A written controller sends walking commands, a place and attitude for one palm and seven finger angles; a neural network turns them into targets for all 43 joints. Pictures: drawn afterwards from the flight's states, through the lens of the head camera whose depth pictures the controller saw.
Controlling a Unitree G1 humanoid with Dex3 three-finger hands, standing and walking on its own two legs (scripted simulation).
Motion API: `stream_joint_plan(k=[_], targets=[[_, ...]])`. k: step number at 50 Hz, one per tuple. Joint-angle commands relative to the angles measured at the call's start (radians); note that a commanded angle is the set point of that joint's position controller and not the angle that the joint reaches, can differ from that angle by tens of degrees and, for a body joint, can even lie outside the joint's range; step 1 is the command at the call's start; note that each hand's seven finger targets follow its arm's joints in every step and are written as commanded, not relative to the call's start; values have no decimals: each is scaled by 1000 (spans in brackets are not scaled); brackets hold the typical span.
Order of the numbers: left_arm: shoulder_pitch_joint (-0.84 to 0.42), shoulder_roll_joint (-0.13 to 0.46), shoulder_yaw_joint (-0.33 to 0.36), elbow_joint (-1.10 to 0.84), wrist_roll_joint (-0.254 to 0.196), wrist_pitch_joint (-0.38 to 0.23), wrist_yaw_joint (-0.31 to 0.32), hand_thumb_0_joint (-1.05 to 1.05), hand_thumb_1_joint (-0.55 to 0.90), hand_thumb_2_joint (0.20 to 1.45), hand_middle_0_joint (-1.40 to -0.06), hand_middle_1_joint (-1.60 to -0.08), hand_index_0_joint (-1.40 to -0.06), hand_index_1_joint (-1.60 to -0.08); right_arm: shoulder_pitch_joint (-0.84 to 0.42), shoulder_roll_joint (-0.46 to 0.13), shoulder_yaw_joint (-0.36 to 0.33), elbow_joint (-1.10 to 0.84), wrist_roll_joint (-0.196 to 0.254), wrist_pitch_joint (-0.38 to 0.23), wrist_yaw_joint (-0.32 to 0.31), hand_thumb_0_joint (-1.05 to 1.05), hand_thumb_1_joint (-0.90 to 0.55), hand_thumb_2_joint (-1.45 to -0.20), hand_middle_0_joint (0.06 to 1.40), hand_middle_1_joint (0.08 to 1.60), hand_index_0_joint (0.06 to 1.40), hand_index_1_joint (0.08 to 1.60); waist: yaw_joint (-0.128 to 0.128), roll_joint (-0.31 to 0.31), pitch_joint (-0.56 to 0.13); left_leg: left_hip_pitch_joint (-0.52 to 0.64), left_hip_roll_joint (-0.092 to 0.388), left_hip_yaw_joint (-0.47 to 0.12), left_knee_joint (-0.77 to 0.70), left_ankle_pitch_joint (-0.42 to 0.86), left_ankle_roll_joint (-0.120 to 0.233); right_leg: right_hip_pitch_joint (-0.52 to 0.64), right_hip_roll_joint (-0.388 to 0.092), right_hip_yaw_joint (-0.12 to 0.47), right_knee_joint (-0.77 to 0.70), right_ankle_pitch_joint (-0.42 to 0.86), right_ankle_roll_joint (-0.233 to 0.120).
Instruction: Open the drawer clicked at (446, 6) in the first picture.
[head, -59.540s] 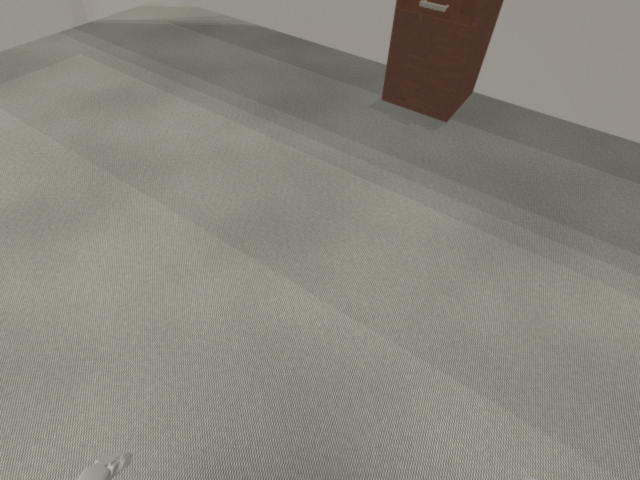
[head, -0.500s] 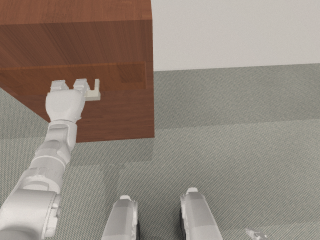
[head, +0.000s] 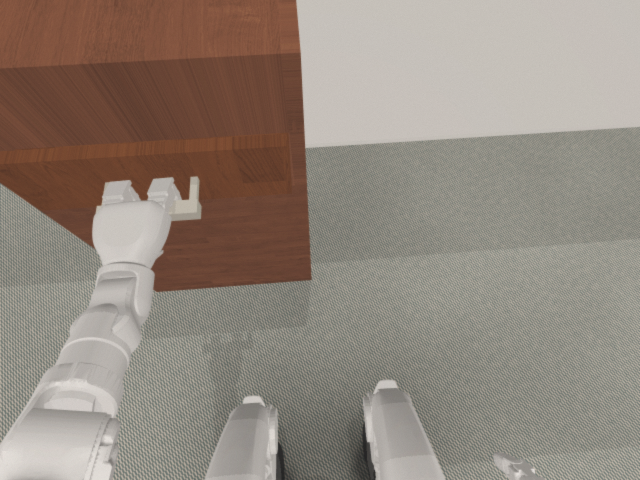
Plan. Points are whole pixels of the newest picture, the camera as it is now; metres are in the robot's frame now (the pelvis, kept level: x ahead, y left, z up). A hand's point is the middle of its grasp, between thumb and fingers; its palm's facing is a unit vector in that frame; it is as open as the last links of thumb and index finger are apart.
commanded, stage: pull the drawer open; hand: left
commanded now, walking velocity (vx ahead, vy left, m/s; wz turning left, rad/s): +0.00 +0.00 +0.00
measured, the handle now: (151, 199) +0.48 +0.23 -0.05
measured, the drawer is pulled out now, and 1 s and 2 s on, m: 0.02 0.16 0.27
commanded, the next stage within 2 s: none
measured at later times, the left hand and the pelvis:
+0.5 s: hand (148, 288) +0.36 +0.22 -0.07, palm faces -0.04 -0.03 -1.00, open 5.7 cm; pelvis +0.00 +0.00 +0.01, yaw +1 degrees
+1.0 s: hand (143, 346) +0.29 +0.22 -0.07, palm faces -0.05 -0.04 -1.00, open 5.7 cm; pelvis +0.00 -0.01 +0.01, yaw +1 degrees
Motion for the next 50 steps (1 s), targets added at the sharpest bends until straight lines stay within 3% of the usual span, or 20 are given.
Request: stream_joint_plan(k=[1, 2, 3, 5, 6, 8, 10, 14, 19, 24, 26, 30, 31, 33, 37, 38, 39, 41, 44, 50], targets=[[-99, 175, 52, -207, -19, -19, 55, 0, 900, 900, -400, -1350, -400, -1350, 103, -147, -50, -69, 2, -17, -12, 0, -900, -900, 200, 300, 200, 300, 28, -27, -520, 331, -38, 25, -171, 474, 36, 423, 33, -80, -129, 392, -80], [-71, 153, 43, -203, -22, -18, 60, 0, 900, 900, -400, -1350, -400, -1350, 102, -144, -52, -68, 2, -19, -11, 0, -900, -900, 200, 300, 200, 300, 25, -39, -506, 332, -38, 27, -169, 467, 37, 424, 35, -80, -135, 395, -80], [-65, 175, 63, -211, -22, -20, 65, 0, 900, 900, -400, -1350, -400, -1350, 97, -149, -50, -66, 0, -20, -12, 0, -900, -900, 200, 300, 200, 300, 28, -49, -494, 326, -37, 25, -173, 467, 37, 427, 33, -77, -138, 397, -81], [-44, 161, 55, -211, -13, -22, 77, 0, 900, 900, -400, -1350, -400, -1350, 92, -146, -50, -66, -2, -19, -12, 0, -900, -900, 200, 300, 200, 300, 29, -31, -462, 325, -40, 29, -173, 457, 36, 410, 33, -79, -138, 386, -82], [-59, 163, 56, -229, -7, -27, 86, 0, 900, 900, -400, -1350, -400, -1350, 87, -146, -49, -65, -4, -21, -12, 0, -900, -900, 200, 300, 200, 300, 23, -44, -468, 327, -37, 26, -173, 452, 36, 403, 32, -79, -138, 376, -80], [-33, 172, 69, -248, 0, -27, 98, 0, 900, 900, -400, -1350, -400, -1350, 77, -147, -50, -68, -7, -20, -10, 0, -900, -900, 200, 300, 200, 300, 38, -20, -465, 339, -39, 25, -177, 464, 34, 404, 31, -80, -133, 379, -86], [-14, 149, 56, -235, 5, -18, 111, 0, 900, 900, -400, -1350, -400, -1350, 71, -144, -51, -69, -6, -19, -8, 0, -900, -900, 200, 300, 200, 300, 33, -32, -444, 334, -42, 28, -175, 449, 33, 394, 31, -82, -138, 363, -85], [-17, 139, 44, -258, 20, -1, 127, 0, 900, 900, -400, -1350, -400, -1350, 55, -143, -51, -74, -9, -17, -6, 0, -900, -900, 200, 300, 200, 300, 35, 10, -452, 361, -44, 27, -179, 455, 30, 376, 30, -84, -140, 348, -87], [-3, 115, 20, -269, 16, 21, 127, 0, 900, 900, -400, -1350, -400, -1350, 33, -140, -50, -88, -5, -19, -9, 0, -900, -900, 200, 300, 200, 300, 36, -10, -466, 368, -47, 23, -188, 426, 30, 383, 30, -86, -149, 315, -85], [113, 106, 26, -323, -8, 29, 115, 0, 900, 900, -400, -1350, -400, -1350, 11, -132, -48, -111, -2, -23, -15, 0, -900, -900, 200, 300, 200, 300, 57, -36, -490, 376, -51, 33, -194, 436, 32, 449, 31, -78, -161, 360, -84], [172, 106, 33, -327, -16, 27, 108, 0, 900, 900, -400, -1350, -400, -1350, -1, -128, -45, -119, 2, -27, -19, 0, -900, -900, 200, 300, 200, 300, 62, -71, -462, 346, -53, 37, -197, 401, 33, 468, 32, -71, -172, 349, -81], [232, 110, 41, -373, -5, 9, 109, 0, 900, 900, -400, -1350, -400, -1350, -22, -126, -43, -128, 0, -34, -22, 0, -900, -900, 200, 300, 200, 300, 74, -42, -430, 345, -50, 36, -198, 385, 31, 441, 32, -72, -165, 323, -88], [244, 83, 21, -386, -3, 6, 113, 0, 900, 900, -400, -1350, -400, -1350, -29, -124, -42, -131, -2, -37, -21, 0, -900, -900, 200, 300, 200, 300, 66, -33, -421, 346, -51, 39, -196, 378, 31, 429, 32, -71, -170, 318, -87], [281, 97, 41, -390, -2, 6, 121, 0, 900, 900, -400, -1350, -400, -1350, -36, -127, -41, -130, -4, -41, -19, 0, -900, -900, 200, 300, 200, 300, 75, -37, -392, 337, -49, 36, -196, 372, 31, 420, 32, -72, -171, 306, -90], [300, 89, 33, -430, 12, 4, 140, 0, 900, 900, -400, -1350, -400, -1350, -43, -126, -43, -132, -7, -45, -16, 0, -900, -900, 200, 300, 200, 300, 68, -39, -381, 339, -48, 34, -189, 348, 29, 390, 32, -75, -165, 273, -90], [320, 104, 53, -450, 14, 7, 143, 0, 900, 900, -400, -1350, -400, -1350, -52, -130, -43, -136, -11, -46, -17, 0, -900, -900, 200, 300, 200, 300, 82, -24, -396, 346, -47, 30, -190, 368, 29, 393, 33, -75, -157, 283, -93], [316, 88, 32, -472, 19, 8, 148, 0, 900, 900, -400, -1350, -400, -1350, -49, -127, -43, -140, -11, -45, -15, 0, -900, -900, 200, 300, 200, 300, 75, -19, -410, 358, -48, 30, -188, 371, 27, 389, 32, -78, -153, 281, -91], [340, 63, 13, -493, 20, 17, 156, 0, 900, 900, -400, -1350, -400, -1350, -56, -126, -45, -144, -11, -46, -14, 0, -900, -900, 200, 300, 200, 300, 68, -26, -413, 369, -48, 30, -186, 376, 27, 385, 32, -79, -155, 288, -91], [416, 67, 25, -519, 7, 31, 156, 0, 900, 900, -400, -1350, -400, -1350, -63, -123, -44, -151, -10, -50, -17, 0, -900, -900, 200, 300, 200, 300, 79, -37, -429, 370, -50, 33, -186, 388, 26, 419, 30, -76, -154, 317, -89], [444, 62, 15, -554, -5, 37, 150, 0, 900, 900, -400, -1350, -400, -1350, -92, -119, -38, -160, -6, -65, -27, 0, -900, -900, 200, 300, 200, 300, 73, -45, -375, 349, -49, 31, -188, 319, 28, 391, 27, -73, -169, 246, -85]])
